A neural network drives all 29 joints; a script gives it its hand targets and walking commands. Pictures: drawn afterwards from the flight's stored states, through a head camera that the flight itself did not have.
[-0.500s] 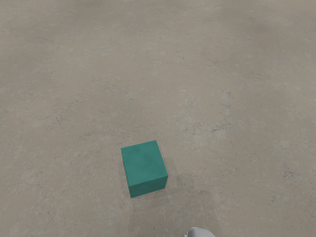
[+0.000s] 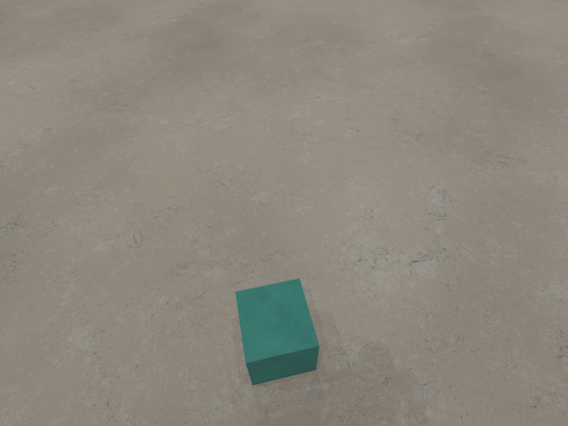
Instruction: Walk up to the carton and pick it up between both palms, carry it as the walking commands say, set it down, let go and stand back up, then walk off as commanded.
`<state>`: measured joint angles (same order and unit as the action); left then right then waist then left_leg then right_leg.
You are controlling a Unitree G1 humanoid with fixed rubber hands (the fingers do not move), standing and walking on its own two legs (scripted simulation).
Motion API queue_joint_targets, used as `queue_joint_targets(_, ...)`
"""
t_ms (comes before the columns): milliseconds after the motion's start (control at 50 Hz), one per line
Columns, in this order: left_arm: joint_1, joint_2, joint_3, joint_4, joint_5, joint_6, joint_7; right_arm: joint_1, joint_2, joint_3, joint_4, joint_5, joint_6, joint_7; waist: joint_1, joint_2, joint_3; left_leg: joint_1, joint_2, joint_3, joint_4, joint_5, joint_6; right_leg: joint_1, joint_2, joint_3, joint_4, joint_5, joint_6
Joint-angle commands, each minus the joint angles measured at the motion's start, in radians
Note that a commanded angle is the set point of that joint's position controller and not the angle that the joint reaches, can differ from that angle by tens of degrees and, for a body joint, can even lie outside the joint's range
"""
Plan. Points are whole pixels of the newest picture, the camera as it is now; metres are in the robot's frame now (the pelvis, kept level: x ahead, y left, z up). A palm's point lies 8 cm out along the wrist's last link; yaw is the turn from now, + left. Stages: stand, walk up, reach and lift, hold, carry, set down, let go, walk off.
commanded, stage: walk up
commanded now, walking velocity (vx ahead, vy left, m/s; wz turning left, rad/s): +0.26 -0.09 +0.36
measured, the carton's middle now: (276, 331) +0.53 +0.07 -0.67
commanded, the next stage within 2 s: none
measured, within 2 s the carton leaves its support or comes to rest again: neither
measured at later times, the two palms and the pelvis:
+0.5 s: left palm out of the picture -0.01 +0.22 -0.15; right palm (402, 332) +0.30 -0.18 -0.13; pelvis +0.12 +0.02 -0.01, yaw +7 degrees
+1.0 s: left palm out of the picture +0.14 +0.28 -0.13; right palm (439, 390) +0.21 -0.22 -0.14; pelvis +0.13 +0.02 +0.00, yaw +9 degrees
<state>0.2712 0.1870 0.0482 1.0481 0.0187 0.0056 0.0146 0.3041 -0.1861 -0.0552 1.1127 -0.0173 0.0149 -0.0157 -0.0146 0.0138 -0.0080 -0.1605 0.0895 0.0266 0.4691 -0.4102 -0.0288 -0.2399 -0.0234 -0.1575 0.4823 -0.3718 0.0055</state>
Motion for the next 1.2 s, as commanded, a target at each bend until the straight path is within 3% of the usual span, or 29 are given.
queue_joint_targets(0, 0.0, 0.068, 0.008, -0.082, 0.007, -0.017, -0.009, 0.02, -0.134, -0.032, -0.053, -0.008, -0.011, 0.002, 0.009, 0.14, 0.146, -0.187, 0.167, -0.288, -0.212, -0.322, 0.114, -0.103, -0.073, 0.09, 0.038, -0.097, 0.045)
queue_joint_targets(40, 0.026, 0.073, 0.007, -0.089, 0.007, -0.03, -0.014, 0.008, -0.17, -0.042, -0.068, -0.009, -0.016, 0.003, 0.017, 0.163, 0.1, -0.183, 0.206, -0.336, -0.233, -0.303, 0.143, -0.062, -0.048, 0.057, 0.114, -0.007, 0.057)
queue_joint_targets(80, 0.111, 0.089, 0.011, -0.077, 0.006, -0.038, -0.015, -0.061, -0.163, -0.041, -0.103, -0.001, -0.013, 0.009, 0.073, 0.106, 0.104, -0.32, 0.137, -0.255, -0.152, -0.317, 0.107, 0.103, -0.058, 0.091, -0.001, -0.084, 0.042)
queue_joint_targets(120, 0.277, 0.195, 0.031, -0.033, 0.012, -0.044, -0.006, -0.162, -0.044, -0.01, -0.175, 0.001, -0.019, 0.014, 0.154, -0.227, 0.127, -0.563, -0.045, 0.027, 0.292, -0.136, 0.026, 0.286, -0.328, 0.422, -0.335, -0.33, -0.021)
queue_joint_targets(140, 0.312, 0.216, 0.031, -0.022, 0.019, -0.046, 0.002, -0.175, -0.05, -0.011, -0.2, -0.014, -0.023, 0.018, 0.134, -0.175, 0.134, -0.578, -0.001, -0.017, 0.494, -0.113, 0.03, 0.242, -0.439, 0.555, -0.393, -0.276, -0.08)
queue_joint_targets(180, 0.22, 0.172, 0.028, -0.036, 0.014, -0.071, 0.007, -0.088, -0.075, -0.026, -0.167, -0.019, -0.034, 0.028, 0.062, 0.001, 0.134, -0.505, 0.032, -0.077, 0.595, 0.042, 0.028, 0.186, -0.426, 0.454, -0.342, 0.069, -0.098)
queue_joint_targets(240, 0.187, 0.106, 0.007, -0.022, 0.005, -0.103, 0.004, -0.039, -0.037, -0.016, -0.142, -0.003, -0.025, 0.035, 0.027, -0.083, 0.068, -0.412, 0.022, -0.045, 0.566, 0.131, 0.019, 0.206, -0.309, 0.198, -0.255, 0.565, -0.089)
queue_joint_targets(280, 0.178, 0.092, 0.004, 0.006, 0.008, -0.087, 0.003, -0.119, -0.057, -0.014, -0.181, 0.006, -0.02, 0.045, 0.025, -0.201, 0.074, -0.347, 0.008, 0.01, 0.415, 0.123, 0.013, 0.182, -0.202, 0.044, -0.25, 0.517, -0.09)
queue_joint_targets(360, 0.261, 0.114, -0.007, 0.034, 0.013, -0.066, 0.013, -0.249, -0.031, 0.009, -0.224, 0.009, -0.019, 0.037, 0.066, -0.166, 0.102, -0.299, -0.035, 0.107, 0.219, 0.098, 0.024, 0.205, -0.244, 0.029, -0.186, 0.69, -0.115)
queue_joint_targets(400, 0.252, 0.115, -0.015, 0.044, 0.005, -0.061, 0.02, -0.203, -0.022, 0.016, -0.206, 0.01, -0.028, 0.024, 0.032, -0.167, 0.059, -0.176, -0.064, 0.131, 0.118, 0.185, 0.043, 0.193, -0.23, -0.006, -0.088, 0.842, -0.103)
queue_joint_targets(420, 0.224, 0.116, -0.017, 0.055, -0.01, -0.056, 0.029, -0.129, -0.055, 0.009, -0.175, 0.008, -0.041, 0.009, -0.017, -0.113, 0.031, -0.027, -0.065, 0.119, -0.038, 0.388, 0.038, 0.172, -0.194, -0.038, 0.018, 0.994, -0.05)
queue_joint_targets(440, 0.22, 0.119, -0.012, 0.033, -0.022, -0.061, 0.028, -0.034, -0.133, -0.016, -0.135, -0.007, -0.043, 0.002, -0.037, -0.041, -0.035, 0.111, -0.014, 0.08, -0.062, 0.629, 0.073, 0.1, -0.187, -0.03, 0.121, 0.872, -0.013)
queue_joint_targets(460, 0.24, 0.046, -0.03, 0.018, -0.023, -0.067, 0.028, 0.042, -0.182, -0.03, -0.124, -0.016, -0.054, -0.005, -0.058, 0.069, -0.129, 0.295, 0.179, -0.068, 0.021, 1.107, 0.13, -0.064, -0.114, -0.052, 0.26, 0.463, 0.032)
queue_joint_targets(480, 0.235, 0.033, -0.021, 0.006, -0.033, -0.05, 0.031, 0.075, -0.215, -0.042, -0.115, -0.001, -0.057, -0.008, -0.073, 0.203, -0.179, 0.349, 0.349, -0.265, 0.001, 1.393, 0.268, -0.173, -0.035, -0.014, 0.476, -0.186, 0.056)
queue_joint_targets(500, 0.181, 0.047, -0.014, -0.008, -0.03, -0.027, 0.032, 0.018, -0.193, -0.04, -0.109, 0.016, -0.05, -0.011, -0.043, 0.142, -0.159, 0.24, 0.343, -0.223, 0.006, 1.382, 0.296, -0.161, -0.054, 0.083, 0.552, -0.277, 0.057)
queue_joint_targets(560, 0.185, -0.007, -0.022, 0.005, -0.019, -0.004, 0.021, -0.163, -0.077, 0.005, -0.143, 0.005, -0.036, -0.022, 0.031, 0.128, -0.028, 0.039, 0.185, -0.027, -0.084, 1.02, 0.222, -0.091, -0.067, 0.113, 0.381, -0.152, 0.03)
queue_joint_targets(640, 0.152, 0.0, -0.011, 0.012, -0.011, 0.015, 0.018, -0.136, -0.091, 0.014, -0.098, 0.005, -0.035, -0.026, 0.041, 0.1, -0.026, 0.009, 0.18, -0.031, -0.129, 0.772, 0.218, -0.025, -0.049, 0.106, 0.219, -0.022, 0.032)
queue_joint_targets(700, 0.128, 0.025, -0.004, 0.002, 0.002, 0.008, 0.016, -0.174, -0.13, 0.005, -0.117, 0.008, -0.022, -0.02, 0.07, 0.105, -0.021, -0.098, 0.158, -0.028, -0.119, 0.49, 0.142, 0.057, -0.063, 0.065, 0.065, 0.158, 0.026)
queue_joint_targets(740, 0.118, 0.099, 0.007, -0.015, 0.016, -0.004, 0.029, -0.148, -0.088, 0.008, -0.133, 0.013, -0.009, -0.013, 0.06, -0.01, 0.006, -0.193, 0.07, 0.006, -0.023, 0.304, 0.058, 0.107, -0.178, 0.14, -0.059, 0.303, -0.003)
queue_joint_targets(780, 0.099, 0.187, 0.025, -0.024, 0.017, -0.004, 0.03, -0.136, -0.074, 0.006, -0.157, 0.01, 0.021, -0.012, 0.078, -0.255, 0.042, -0.194, -0.065, 0.091, 0.263, -0.014, -0.016, -0.014, -0.396, 0.374, -0.213, 0.355, -0.181)
queue_joint_targets(800, 0.1, 0.21, 0.031, -0.034, 0.019, -0.009, 0.043, -0.149, -0.109, -0.016, -0.168, 0.009, 0.04, -0.012, 0.098, -0.237, 0.063, -0.297, -0.081, 0.051, 0.518, -0.169, -0.03, 0.014, -0.489, 0.448, -0.231, 0.506, -0.252)
queue_joint_targets(820, 0.071, 0.211, 0.035, -0.035, 0.011, -0.007, 0.051, -0.131, -0.116, -0.033, -0.155, 0.008, 0.05, -0.012, 0.078, -0.127, 0.043, -0.313, -0.065, -0.016, 0.642, -0.164, -0.036, 0.026, -0.491, 0.404, -0.191, 0.653, -0.247)
queue_joint_targets(880, -0.099, 0.119, 0.01, -0.07, 0.004, 0.0, 0.039, -0.042, -0.029, 0.003, -0.131, 0.007, 0.029, 0.008, -0.02, -0.256, 0.008, -0.191, -0.062, 0.006, 0.475, -0.024, 0.002, -0.031, -0.225, 0.119, -0.189, 0.295, -0.126)
queue_joint_targets(940, -0.027, 0.157, 0.017, -0.049, 0.011, 0.003, 0.028, -0.086, -0.051, 0.011, -0.139, 0.003, 0.031, 0.0, 0.024, -0.207, 0.025, -0.193, -0.086, 0.056, 0.249, -0.066, 0.012, 0.047, -0.26, 0.162, -0.159, 0.276, -0.149)
queue_joint_targets(1000, -0.013, 0.187, 0.022, -0.028, 0.004, 0.008, 0.022, -0.033, -0.046, 0.015, -0.119, 0.004, 0.006, -0.012, -0.004, -0.16, 0.002, -0.055, -0.083, 0.078, -0.046, 0.164, 0.013, 0.043, -0.262, 0.162, -0.098, 0.345, -0.113)
queue_joint_targets(1020, 0.003, 0.147, 0.016, -0.018, -0.003, 0.009, 0.018, -0.017, -0.072, 0.012, -0.112, 0.001, -0.008, -0.014, -0.006, -0.101, 0.001, 0.016, -0.029, 0.011, -0.156, 0.258, 0.023, -0.001, -0.225, 0.13, -0.051, 0.316, -0.068)
queue_joint_targets(1040, 0.033, 0.061, -0.004, -0.019, -0.007, 0.009, 0.013, 0.003, -0.131, 0.005, -0.113, -0.011, -0.025, -0.017, 0.006, 0.075, -0.026, 0.081, 0.138, -0.152, -0.209, 0.388, 0.042, -0.083, -0.139, 0.07, 0.044, 0.151, -0.013)
queue_joint_targets(1060, 0.012, 0.036, -0.012, -0.031, -0.018, 0.018, 0.016, -0.037, -0.174, -0.005, -0.124, -0.008, -0.03, -0.015, 0.017, 0.201, 0.034, -0.044, 0.232, -0.241, -0.227, 0.444, 0.117, -0.098, -0.042, 0.025, 0.034, -0.032, 0.033)
queue_joint_targets(1180, 0.028, 0.058, -0.014, 0.027, 0.003, -0.01, 0.008, -0.062, -0.095, 0.014, -0.061, 0.008, -0.037, -0.018, 0.023, 0.115, 0.031, 0.021, 0.088, -0.071, -0.179, 0.456, 0.095, 0.075, -0.066, 0.084, -0.108, 0.235, 0.017)
